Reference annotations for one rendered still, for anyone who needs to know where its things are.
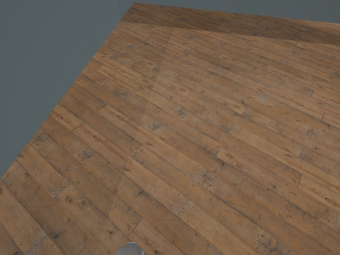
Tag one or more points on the left robot thigh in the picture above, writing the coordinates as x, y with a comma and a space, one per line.
130, 249

